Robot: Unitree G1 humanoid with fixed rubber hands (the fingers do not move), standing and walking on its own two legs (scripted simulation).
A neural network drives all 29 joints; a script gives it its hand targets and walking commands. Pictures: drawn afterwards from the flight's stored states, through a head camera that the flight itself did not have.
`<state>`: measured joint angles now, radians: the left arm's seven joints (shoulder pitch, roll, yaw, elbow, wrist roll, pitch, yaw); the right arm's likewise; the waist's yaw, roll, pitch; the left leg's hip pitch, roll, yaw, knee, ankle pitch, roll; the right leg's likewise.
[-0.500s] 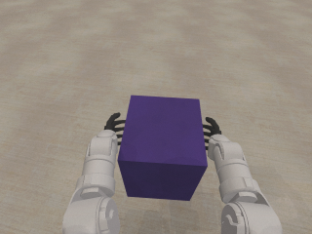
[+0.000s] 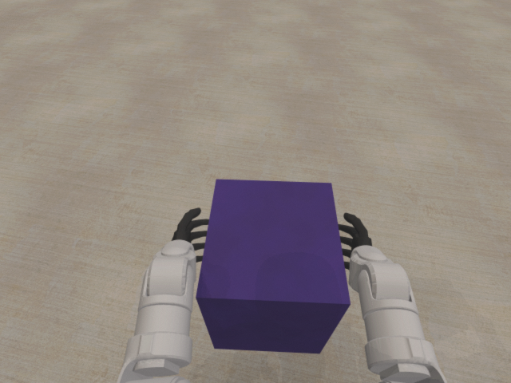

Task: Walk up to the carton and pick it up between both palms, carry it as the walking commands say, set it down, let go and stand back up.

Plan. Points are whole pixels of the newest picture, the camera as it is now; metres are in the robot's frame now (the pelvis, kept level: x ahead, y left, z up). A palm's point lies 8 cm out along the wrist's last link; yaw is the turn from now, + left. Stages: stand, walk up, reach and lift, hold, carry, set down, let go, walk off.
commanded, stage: reach and lift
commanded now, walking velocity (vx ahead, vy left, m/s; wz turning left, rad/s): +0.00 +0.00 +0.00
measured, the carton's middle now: (270, 269) +0.32 +0.00 -0.03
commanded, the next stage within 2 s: hold in 0.72 s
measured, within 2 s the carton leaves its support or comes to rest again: neither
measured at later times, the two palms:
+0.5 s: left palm (181, 265) +0.29 +0.14 +0.04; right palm (364, 271) +0.28 -0.15 +0.04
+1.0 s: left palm (181, 271) +0.28 +0.14 +0.04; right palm (366, 277) +0.27 -0.15 +0.04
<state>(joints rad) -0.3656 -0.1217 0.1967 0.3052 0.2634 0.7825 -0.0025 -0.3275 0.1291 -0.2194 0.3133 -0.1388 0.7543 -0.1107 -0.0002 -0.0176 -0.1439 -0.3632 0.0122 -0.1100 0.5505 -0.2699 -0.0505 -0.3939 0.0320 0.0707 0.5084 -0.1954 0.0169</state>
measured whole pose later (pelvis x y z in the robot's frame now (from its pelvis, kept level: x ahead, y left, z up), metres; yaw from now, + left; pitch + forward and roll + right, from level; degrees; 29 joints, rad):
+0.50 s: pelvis -0.02 +0.00 +0.00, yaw +0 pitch +3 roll -1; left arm -0.33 -0.13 0.20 0.30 0.26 0.77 -0.01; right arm -0.29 0.14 -0.22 0.29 -0.14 0.76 -0.11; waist 0.00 -0.02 -0.13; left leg -0.36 0.01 -0.11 0.55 -0.25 -0.05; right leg -0.39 0.03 0.07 0.50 -0.17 0.02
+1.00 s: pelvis -0.02 +0.00 +0.00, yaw +0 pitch +3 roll -1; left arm -0.26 -0.13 0.14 0.20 0.26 0.80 0.00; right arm -0.22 0.14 -0.19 0.20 -0.14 0.78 -0.10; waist 0.00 -0.02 -0.13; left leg -0.36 0.01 -0.11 0.55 -0.25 -0.05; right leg -0.39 0.03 0.07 0.50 -0.17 0.02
